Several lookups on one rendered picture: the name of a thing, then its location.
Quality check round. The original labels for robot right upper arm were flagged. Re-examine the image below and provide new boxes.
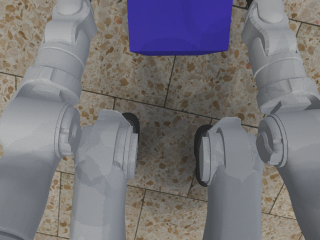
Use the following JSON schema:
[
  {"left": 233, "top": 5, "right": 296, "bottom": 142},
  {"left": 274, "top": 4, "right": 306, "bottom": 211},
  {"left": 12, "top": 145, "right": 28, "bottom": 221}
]
[{"left": 255, "top": 109, "right": 320, "bottom": 240}]

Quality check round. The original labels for robot left upper arm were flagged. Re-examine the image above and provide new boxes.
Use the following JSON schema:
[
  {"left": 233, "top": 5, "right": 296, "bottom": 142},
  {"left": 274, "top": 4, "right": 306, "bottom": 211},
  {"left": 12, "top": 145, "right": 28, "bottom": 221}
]
[{"left": 0, "top": 96, "right": 82, "bottom": 240}]

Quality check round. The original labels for robot left forearm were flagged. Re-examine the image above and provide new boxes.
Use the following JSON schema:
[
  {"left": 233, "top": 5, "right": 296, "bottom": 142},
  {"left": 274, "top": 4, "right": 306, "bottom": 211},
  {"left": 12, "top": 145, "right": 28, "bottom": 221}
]
[{"left": 0, "top": 0, "right": 97, "bottom": 146}]

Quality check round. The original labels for left robot shin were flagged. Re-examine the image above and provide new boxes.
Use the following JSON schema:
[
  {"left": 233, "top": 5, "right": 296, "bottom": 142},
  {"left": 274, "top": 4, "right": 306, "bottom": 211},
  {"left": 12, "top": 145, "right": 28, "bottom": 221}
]
[{"left": 74, "top": 109, "right": 131, "bottom": 169}]

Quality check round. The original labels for carton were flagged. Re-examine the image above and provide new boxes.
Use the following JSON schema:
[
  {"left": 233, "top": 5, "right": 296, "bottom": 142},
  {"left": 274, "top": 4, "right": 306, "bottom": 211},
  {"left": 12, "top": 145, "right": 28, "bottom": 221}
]
[{"left": 127, "top": 0, "right": 233, "bottom": 56}]

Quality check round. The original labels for right robot thigh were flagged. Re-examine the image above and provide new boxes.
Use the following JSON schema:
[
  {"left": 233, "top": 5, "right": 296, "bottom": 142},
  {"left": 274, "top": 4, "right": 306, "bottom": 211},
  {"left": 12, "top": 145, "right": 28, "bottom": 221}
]
[{"left": 199, "top": 127, "right": 262, "bottom": 240}]

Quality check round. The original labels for robot right forearm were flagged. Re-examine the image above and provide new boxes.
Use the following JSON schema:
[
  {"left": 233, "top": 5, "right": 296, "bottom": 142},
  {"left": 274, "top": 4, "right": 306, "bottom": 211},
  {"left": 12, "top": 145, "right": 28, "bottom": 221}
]
[{"left": 241, "top": 0, "right": 320, "bottom": 115}]

